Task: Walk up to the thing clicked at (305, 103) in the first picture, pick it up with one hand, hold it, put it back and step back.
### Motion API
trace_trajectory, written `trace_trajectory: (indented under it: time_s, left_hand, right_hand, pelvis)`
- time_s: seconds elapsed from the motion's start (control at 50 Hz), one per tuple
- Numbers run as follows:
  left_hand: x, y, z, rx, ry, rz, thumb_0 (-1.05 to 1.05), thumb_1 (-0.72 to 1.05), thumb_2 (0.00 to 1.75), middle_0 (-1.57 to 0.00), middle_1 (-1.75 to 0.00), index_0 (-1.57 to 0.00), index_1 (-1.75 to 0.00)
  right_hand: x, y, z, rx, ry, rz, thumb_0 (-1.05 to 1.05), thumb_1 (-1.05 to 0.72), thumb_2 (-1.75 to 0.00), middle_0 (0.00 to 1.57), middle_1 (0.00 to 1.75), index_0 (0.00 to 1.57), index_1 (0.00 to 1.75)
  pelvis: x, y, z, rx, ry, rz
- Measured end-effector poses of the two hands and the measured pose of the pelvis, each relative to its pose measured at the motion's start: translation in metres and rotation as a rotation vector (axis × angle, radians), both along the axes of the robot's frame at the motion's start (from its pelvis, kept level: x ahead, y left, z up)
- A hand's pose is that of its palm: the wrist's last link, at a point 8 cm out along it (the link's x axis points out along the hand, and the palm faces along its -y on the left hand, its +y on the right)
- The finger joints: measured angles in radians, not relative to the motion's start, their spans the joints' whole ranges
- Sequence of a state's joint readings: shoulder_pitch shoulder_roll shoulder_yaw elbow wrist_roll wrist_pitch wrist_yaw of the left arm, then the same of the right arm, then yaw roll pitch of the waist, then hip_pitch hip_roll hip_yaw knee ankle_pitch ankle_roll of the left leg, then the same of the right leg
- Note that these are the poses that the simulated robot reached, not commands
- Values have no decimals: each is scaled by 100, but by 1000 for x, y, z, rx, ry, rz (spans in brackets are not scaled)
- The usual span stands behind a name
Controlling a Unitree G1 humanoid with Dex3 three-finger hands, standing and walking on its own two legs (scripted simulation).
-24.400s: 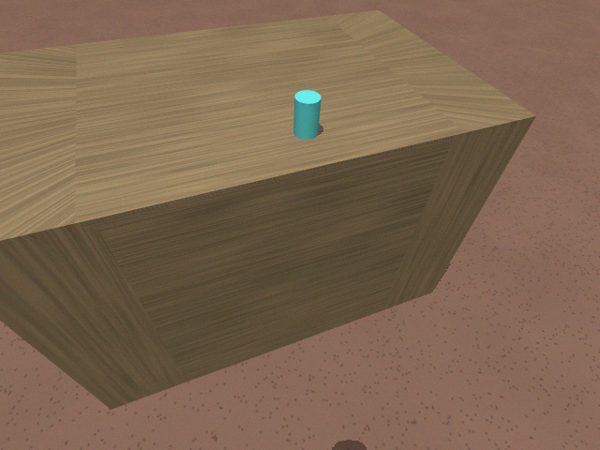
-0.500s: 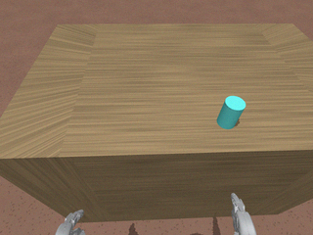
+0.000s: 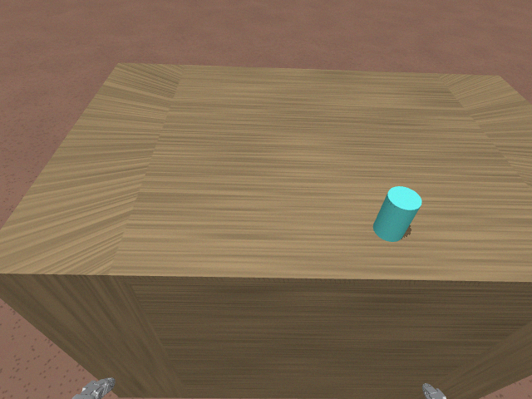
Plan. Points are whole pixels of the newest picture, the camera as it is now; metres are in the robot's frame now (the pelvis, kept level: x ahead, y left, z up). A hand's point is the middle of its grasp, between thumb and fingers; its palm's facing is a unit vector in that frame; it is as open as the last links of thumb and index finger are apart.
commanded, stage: home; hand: right
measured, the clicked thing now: (395, 214) +0.41 -0.22 +0.07
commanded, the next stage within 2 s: stand in 1.50 s
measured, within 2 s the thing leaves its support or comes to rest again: neither
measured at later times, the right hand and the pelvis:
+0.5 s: hand out of the picture +0.02 -0.27 -0.15, palm faces -0.09 +0.93 -0.35, open 17.4 cm; pelvis -0.03 -0.02 +0.01, yaw +1 degrees
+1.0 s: hand out of the picture +0.04 -0.28 -0.15, palm faces -0.09 +0.93 -0.35, open 17.4 cm; pelvis -0.02 -0.02 +0.01, yaw +1 degrees
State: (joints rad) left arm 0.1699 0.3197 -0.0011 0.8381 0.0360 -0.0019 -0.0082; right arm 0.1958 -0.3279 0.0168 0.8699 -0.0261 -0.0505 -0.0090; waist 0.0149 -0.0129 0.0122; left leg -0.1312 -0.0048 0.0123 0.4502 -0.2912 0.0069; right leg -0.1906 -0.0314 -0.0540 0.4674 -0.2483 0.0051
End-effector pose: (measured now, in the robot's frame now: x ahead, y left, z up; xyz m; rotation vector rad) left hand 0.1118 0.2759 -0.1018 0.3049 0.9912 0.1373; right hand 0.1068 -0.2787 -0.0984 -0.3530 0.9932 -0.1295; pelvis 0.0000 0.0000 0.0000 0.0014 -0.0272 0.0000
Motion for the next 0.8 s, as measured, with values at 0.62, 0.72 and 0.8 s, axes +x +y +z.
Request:
trace_trajectory:
  time_s: [0.62,0.72,0.8]
  left_hand:
    - [-109,1,-12,32,274,96,0,90,90,-20,-29,-21,-30]
    - [-109,0,-11,34,278,104,0,90,90,-20,-29,-21,-30]
    - [-105,0,-11,34,276,108,0,90,90,-20,-29,-21,-30]
  right_hand:
    - [-88,-40,-16,-11,241,-52,-1,52,-6,6,6,6,6]
    - [-89,-43,-16,-15,252,-54,-1,52,-6,6,5,6,6]
    - [-87,-45,-16,-21,257,-54,-1,53,-5,6,5,6,6]
  pelvis:
    - [-34,-23,7,-1,-37,11]
    - [-33,-25,7,-2,-32,12]
    - [-31,-25,7,-2,-29,13]
